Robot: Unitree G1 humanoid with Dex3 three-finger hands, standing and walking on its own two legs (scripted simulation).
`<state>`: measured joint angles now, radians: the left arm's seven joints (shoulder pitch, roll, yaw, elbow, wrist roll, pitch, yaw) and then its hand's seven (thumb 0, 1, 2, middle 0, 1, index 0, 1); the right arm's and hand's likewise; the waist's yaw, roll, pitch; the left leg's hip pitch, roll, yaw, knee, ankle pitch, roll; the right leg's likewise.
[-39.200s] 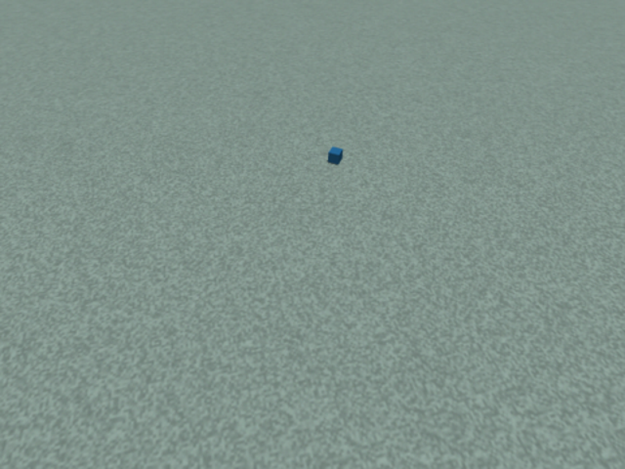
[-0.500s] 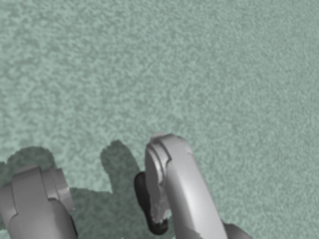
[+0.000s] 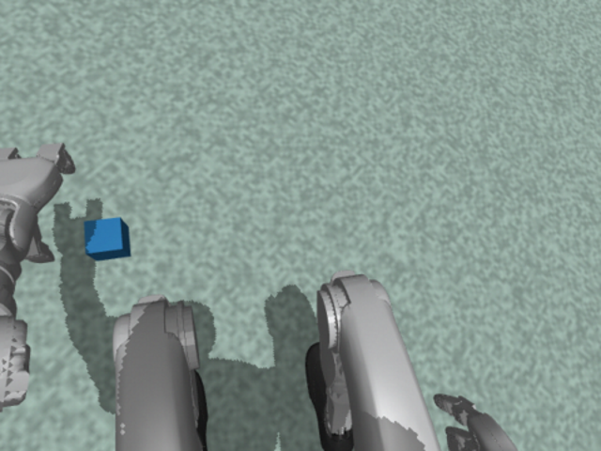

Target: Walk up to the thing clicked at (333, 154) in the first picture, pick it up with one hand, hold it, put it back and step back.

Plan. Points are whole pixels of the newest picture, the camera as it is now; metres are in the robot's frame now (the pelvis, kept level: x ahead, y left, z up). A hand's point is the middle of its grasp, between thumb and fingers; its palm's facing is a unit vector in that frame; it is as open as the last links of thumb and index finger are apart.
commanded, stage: withdraw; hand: left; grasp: from above
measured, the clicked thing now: (108, 239) +0.47 +0.28 -0.33
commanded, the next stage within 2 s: home in 0.22 s
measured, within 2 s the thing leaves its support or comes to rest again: neither
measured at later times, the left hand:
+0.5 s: hand (72, 212) +0.47 +0.28 -0.18, palm faces -0.32 -0.06 -0.95, open 13.2 cm
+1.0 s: hand out of the picture +0.31 +0.24 +0.04, palm faces -0.20 -0.73 -0.66, open 7.6 cm
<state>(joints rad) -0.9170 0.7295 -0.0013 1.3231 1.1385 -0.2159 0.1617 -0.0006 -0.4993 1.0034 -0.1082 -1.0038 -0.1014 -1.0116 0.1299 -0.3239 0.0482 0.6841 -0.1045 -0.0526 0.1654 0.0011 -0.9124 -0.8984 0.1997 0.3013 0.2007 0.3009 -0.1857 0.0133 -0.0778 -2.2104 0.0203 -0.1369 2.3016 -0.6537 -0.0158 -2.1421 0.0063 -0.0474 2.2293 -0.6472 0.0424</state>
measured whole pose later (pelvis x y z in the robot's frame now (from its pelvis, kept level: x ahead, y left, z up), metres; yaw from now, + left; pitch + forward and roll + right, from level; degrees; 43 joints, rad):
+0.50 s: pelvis +0.01 +0.00 -0.03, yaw -1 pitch +34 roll -7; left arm -0.84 0.65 0.11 1.29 1.20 -0.13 0.46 0.00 -0.34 0.93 -0.18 -0.89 -0.18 -0.88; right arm 0.19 -0.25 0.04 0.76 -0.15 -0.07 0.18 0.00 -0.90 -0.89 0.20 0.30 0.20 0.30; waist -0.22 0.02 -0.09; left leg -2.32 0.02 -0.14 2.39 -0.68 -0.01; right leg -2.25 0.01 -0.04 2.31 -0.67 0.06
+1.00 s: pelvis +0.02 +0.00 +0.15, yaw +4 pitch +30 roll -4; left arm -0.13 0.38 0.01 0.36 0.44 0.12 0.07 0.00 0.84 0.89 -0.22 -0.31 -0.21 -0.32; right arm 0.06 -0.29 -0.05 0.58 0.02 -0.05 0.03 0.01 -0.91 -0.90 0.20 0.30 0.20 0.30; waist -0.04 0.03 -0.20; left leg -1.73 0.03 -0.09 1.84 -0.64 -0.02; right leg -1.68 -0.02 -0.04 1.79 -0.64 0.03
